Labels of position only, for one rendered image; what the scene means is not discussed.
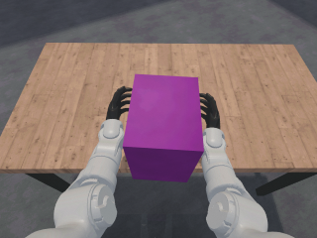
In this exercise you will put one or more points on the robot right forearm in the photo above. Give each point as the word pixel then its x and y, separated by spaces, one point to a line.
pixel 217 169

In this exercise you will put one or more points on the left robot upper arm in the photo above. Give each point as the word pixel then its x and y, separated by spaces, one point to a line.
pixel 82 212

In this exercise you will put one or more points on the carton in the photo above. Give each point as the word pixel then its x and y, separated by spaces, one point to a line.
pixel 163 137

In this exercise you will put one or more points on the right robot hand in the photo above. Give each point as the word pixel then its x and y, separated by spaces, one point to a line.
pixel 212 117

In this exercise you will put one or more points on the left robot hand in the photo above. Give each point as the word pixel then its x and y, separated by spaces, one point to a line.
pixel 114 109

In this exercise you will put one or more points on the table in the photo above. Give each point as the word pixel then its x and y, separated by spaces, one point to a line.
pixel 265 95

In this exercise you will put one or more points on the right robot upper arm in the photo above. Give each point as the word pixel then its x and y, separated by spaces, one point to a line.
pixel 232 216

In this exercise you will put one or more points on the robot left forearm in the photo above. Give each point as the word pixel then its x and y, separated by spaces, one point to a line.
pixel 105 160

